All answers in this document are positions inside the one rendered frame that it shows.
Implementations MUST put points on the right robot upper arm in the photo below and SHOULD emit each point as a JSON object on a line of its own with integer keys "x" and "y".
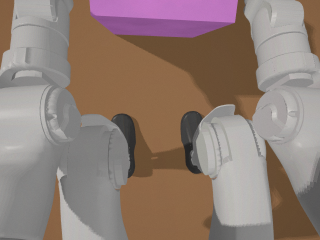
{"x": 288, "y": 117}

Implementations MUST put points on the right robot foot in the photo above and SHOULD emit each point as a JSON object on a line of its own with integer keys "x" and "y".
{"x": 189, "y": 123}

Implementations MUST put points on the robot right forearm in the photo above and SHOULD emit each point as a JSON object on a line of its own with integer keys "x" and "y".
{"x": 281, "y": 44}

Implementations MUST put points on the left robot foot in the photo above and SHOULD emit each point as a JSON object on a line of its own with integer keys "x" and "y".
{"x": 126, "y": 125}

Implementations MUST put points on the carton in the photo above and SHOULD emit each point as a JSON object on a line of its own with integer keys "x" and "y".
{"x": 164, "y": 18}

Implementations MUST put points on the robot left forearm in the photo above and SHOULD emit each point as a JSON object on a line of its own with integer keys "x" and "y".
{"x": 38, "y": 53}

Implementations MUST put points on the left robot upper arm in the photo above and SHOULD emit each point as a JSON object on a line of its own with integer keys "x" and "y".
{"x": 36, "y": 122}

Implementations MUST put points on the robot foot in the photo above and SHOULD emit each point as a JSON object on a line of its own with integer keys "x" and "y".
{"x": 189, "y": 123}
{"x": 126, "y": 125}

